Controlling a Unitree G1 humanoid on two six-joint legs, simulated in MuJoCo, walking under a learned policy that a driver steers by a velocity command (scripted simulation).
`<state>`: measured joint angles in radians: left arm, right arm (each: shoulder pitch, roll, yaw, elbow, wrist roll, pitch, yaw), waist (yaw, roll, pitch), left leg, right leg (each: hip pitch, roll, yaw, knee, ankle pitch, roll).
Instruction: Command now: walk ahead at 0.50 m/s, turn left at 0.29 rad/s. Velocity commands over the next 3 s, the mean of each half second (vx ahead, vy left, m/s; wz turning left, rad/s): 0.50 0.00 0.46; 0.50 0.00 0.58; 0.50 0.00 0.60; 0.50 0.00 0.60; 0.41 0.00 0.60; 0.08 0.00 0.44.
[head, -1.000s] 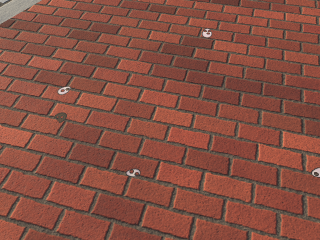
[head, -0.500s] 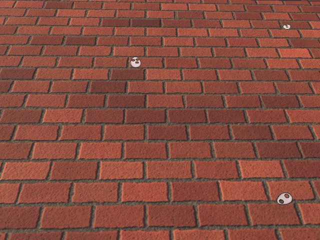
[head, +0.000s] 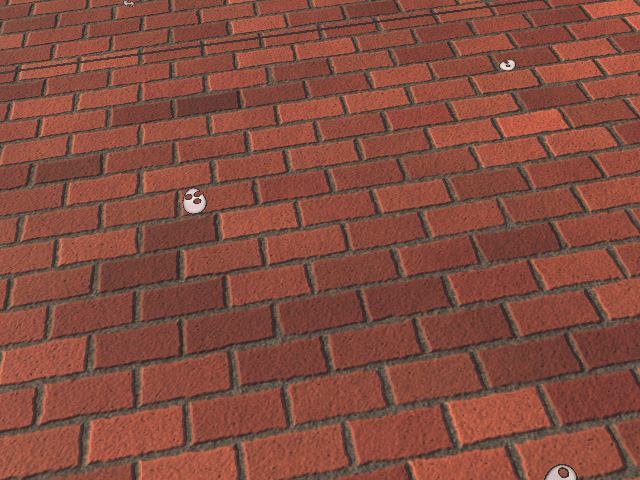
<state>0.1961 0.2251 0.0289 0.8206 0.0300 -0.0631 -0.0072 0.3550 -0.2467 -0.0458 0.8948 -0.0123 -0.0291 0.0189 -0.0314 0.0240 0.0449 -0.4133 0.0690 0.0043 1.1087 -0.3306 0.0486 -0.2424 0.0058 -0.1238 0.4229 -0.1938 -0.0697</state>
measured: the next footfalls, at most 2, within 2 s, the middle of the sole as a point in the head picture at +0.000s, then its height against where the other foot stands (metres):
left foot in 0.38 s outside the picture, level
right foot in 0.90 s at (303, 386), level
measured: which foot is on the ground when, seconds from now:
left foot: up 0.00-0.36, down 0.38-0.90, up 0.92-1.00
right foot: down 0.00-0.40, up 0.42-0.88, down 0.90-1.00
